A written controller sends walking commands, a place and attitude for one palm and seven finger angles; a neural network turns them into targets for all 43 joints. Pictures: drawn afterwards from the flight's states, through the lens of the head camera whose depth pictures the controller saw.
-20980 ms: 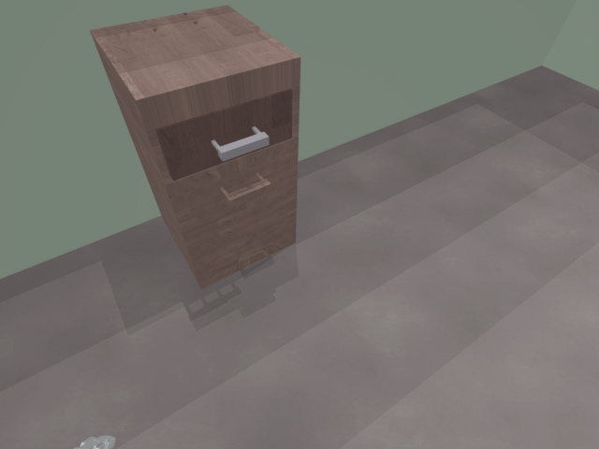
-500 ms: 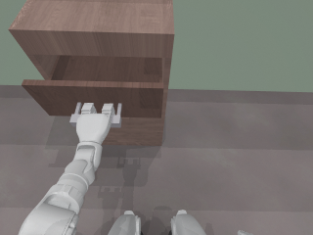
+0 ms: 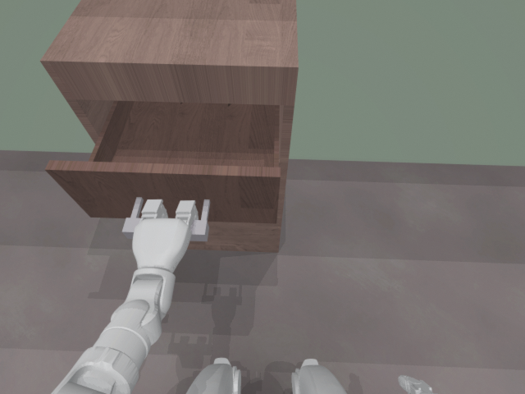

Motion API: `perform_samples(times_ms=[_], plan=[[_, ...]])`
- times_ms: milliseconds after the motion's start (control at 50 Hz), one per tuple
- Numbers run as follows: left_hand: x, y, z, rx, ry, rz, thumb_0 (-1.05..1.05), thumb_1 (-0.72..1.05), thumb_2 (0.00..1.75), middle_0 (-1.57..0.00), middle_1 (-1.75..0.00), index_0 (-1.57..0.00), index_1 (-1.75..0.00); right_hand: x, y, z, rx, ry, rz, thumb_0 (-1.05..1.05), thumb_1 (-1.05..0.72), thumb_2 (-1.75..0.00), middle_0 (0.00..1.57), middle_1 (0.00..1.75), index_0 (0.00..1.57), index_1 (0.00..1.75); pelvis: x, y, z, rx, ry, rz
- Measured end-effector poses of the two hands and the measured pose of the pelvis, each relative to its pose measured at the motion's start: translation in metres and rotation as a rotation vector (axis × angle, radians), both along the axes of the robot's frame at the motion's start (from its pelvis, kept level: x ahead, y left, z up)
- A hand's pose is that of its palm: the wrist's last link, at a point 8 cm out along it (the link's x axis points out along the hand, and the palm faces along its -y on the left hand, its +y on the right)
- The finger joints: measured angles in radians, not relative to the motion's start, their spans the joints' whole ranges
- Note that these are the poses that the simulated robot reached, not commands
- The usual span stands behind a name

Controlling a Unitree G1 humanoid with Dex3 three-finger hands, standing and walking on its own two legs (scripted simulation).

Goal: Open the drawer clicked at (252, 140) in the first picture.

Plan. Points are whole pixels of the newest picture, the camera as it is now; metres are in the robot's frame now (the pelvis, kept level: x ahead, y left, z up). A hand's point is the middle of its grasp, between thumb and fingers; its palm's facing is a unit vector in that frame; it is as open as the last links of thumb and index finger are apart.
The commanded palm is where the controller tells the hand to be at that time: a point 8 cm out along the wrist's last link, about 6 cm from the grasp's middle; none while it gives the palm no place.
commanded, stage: pull the drawer open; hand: left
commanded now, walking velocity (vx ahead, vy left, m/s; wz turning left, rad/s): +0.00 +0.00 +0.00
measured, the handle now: (169, 217) +0.41 +0.18 -0.04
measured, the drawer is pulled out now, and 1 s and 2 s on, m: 0.16 0.29 0.30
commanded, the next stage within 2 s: open the thumb to release the handle in 1.22 s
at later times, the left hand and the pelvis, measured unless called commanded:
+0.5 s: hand (165, 288) +0.29 +0.17 -0.06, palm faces -0.03 -0.07 -1.00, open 6.0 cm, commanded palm +0.25 +0.17 -0.01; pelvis +0.01 +0.00 +0.00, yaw +0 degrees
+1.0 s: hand (159, 326) +0.23 +0.17 -0.06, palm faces -0.04 -0.09 -1.00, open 6.1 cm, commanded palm +0.19 +0.17 -0.01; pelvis +0.00 -0.01 -0.01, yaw +1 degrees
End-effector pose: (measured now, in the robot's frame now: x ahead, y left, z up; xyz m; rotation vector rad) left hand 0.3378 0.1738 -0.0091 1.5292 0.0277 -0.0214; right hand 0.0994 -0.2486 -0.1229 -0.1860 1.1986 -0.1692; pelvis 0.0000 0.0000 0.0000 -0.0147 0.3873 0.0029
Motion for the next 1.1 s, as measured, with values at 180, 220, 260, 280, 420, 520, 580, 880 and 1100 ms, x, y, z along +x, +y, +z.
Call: perform_samples(times_ms=[180, 220, 260, 280, 420, 520, 580, 880, 1100], plan=[[-0.028, 0.001, 0.000, -0.010, -0.004, 0.006, 0.02, 0.65, 0.78, -0.28, -1.35, -0.37, -1.35, 0.024, 0.002, 0.007, 0.002, -0.063, 0.035, 0.01, -0.91, -0.90, 0.20, 0.30, 0.20, 0.30, 0.003, -0.001, 0.002, 0.002, -0.018, 0.002], [-0.033, 0.001, 0.000, -0.011, -0.008, 0.007, 0.02, 0.65, 0.79, -0.27, -1.35, -0.37, -1.35, 0.030, 0.003, 0.008, 0.001, -0.076, 0.046, 0.01, -0.91, -0.90, 0.20, 0.30, 0.20, 0.30, 0.003, -0.002, 0.002, 0.003, -0.021, 0.005], [-0.037, 0.001, -0.001, -0.012, -0.010, 0.008, 0.02, 0.65, 0.79, -0.27, -1.35, -0.38, -1.35, 0.036, 0.004, 0.009, 0.000, -0.090, 0.055, 0.01, -0.91, -0.90, 0.20, 0.30, 0.20, 0.30, 0.004, -0.002, 0.002, 0.003, -0.023, 0.006], [-0.039, 0.001, -0.001, -0.013, -0.010, 0.008, 0.02, 0.64, 0.79, -0.27, -1.35, -0.38, -1.35, 0.039, 0.004, 0.009, 0.002, -0.098, 0.058, 0.01, -0.91, -0.90, 0.20, 0.30, 0.20, 0.30, 0.004, -0.002, 0.002, 0.003, -0.024, 0.006], [-0.055, 0.001, 0.000, -0.020, -0.004, 0.018, 0.03, 0.64, 0.78, -0.27, -1.35, -0.39, -1.35, 0.055, 0.008, 0.013, 0.014, -0.148, 0.078, 0.01, -0.91, -0.90, 0.20, 0.30, 0.20, 0.30, 0.005, -0.004, 0.001, 0.005, -0.035, 0.004], [-0.070, 0.001, 0.000, -0.029, 0.000, 0.024, 0.04, 0.64, 0.77, -0.26, -1.35, -0.40, -1.35, 0.063, 0.010, 0.015, 0.023, -0.176, 0.093, 0.01, -0.91, -0.90, 0.20, 0.30, 0.20, 0.30, 0.007, -0.004, 0.001, 0.008, -0.041, 0.001], [-0.080, 0.001, 0.000, -0.033, 0.001, 0.027, 0.04, 0.64, 0.77, -0.26, -1.35, -0.41, -1.35, 0.067, 0.011, 0.016, 0.027, -0.190, 0.104, 0.01, -0.91, -0.90, 0.20, 0.30, 0.20, 0.30, 0.007, -0.005, 0.000, 0.009, -0.044, 0.001], [-0.115, 0.001, 0.000, -0.034, -0.002, 0.044, 0.04, 0.64, 0.78, -0.26, -1.35, -0.41, -1.35, 0.083, 0.016, 0.011, 0.043, -0.244, 0.160, 0.01, -0.91, -0.90, 0.20, 0.30, 0.20, 0.30, 0.002, -0.010, -0.007, 0.017, -0.054, 0.010], [-0.136, 0.001, 0.002, -0.054, 0.017, 0.062, 0.06, 0.63, 0.75, -0.25, -1.35, -0.42, -1.35, 0.086, 0.015, 0.012, 0.059, -0.280, 0.179, 0.01, -0.91, -0.90, 0.20, 0.30, 0.20, 0.30, 0.002, -0.016, -0.010, 0.026, -0.052, 0.004]])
